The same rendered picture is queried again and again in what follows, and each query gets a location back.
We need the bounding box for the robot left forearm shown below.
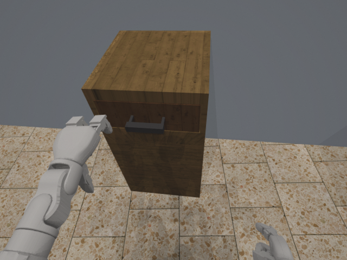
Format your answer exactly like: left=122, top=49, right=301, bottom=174
left=0, top=159, right=83, bottom=260

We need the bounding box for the drawer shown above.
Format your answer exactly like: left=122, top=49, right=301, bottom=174
left=93, top=100, right=201, bottom=132

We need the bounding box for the robot right hand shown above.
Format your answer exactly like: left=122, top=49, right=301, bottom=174
left=252, top=223, right=294, bottom=260

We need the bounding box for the handle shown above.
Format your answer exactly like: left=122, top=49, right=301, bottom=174
left=125, top=115, right=165, bottom=134

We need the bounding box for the cabinet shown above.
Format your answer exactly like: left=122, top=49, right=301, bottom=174
left=81, top=31, right=211, bottom=198

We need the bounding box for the robot left hand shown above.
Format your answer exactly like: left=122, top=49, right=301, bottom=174
left=53, top=115, right=113, bottom=193

